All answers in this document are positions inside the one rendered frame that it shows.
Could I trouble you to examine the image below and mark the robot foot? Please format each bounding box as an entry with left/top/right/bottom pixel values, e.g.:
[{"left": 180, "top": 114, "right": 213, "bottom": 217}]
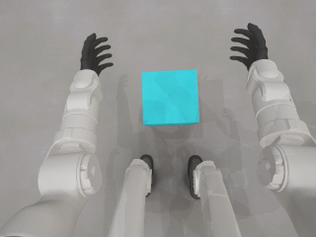
[
  {"left": 188, "top": 155, "right": 202, "bottom": 199},
  {"left": 140, "top": 154, "right": 154, "bottom": 198}
]

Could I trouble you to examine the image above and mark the left robot forearm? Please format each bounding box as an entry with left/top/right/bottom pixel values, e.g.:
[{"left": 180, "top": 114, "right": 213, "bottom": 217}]
[{"left": 38, "top": 69, "right": 104, "bottom": 192}]

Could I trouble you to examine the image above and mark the robot left hand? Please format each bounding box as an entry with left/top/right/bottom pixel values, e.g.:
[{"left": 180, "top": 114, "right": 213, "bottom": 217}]
[{"left": 80, "top": 33, "right": 114, "bottom": 77}]

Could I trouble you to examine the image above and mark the right robot upper arm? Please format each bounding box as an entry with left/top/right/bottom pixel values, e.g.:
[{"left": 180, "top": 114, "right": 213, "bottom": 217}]
[{"left": 256, "top": 144, "right": 316, "bottom": 237}]

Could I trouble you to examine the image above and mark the robot right foot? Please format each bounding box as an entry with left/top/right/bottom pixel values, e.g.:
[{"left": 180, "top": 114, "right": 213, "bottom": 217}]
[{"left": 188, "top": 155, "right": 202, "bottom": 199}]

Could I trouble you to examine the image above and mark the robot left foot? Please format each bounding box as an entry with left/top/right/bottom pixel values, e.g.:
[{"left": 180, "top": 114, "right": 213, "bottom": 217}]
[{"left": 140, "top": 154, "right": 154, "bottom": 198}]

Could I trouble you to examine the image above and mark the right robot forearm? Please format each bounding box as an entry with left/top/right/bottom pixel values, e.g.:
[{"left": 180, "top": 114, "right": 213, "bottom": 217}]
[{"left": 246, "top": 59, "right": 316, "bottom": 148}]

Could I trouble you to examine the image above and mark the robot right hand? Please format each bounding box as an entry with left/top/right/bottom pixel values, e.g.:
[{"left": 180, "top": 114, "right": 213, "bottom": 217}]
[{"left": 229, "top": 23, "right": 269, "bottom": 71}]

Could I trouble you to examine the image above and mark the left robot upper arm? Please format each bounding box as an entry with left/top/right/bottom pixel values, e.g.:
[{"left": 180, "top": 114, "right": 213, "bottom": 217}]
[{"left": 0, "top": 151, "right": 103, "bottom": 237}]

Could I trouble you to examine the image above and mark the carton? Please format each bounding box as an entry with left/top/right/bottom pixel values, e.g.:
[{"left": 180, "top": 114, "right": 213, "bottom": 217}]
[{"left": 141, "top": 69, "right": 199, "bottom": 127}]

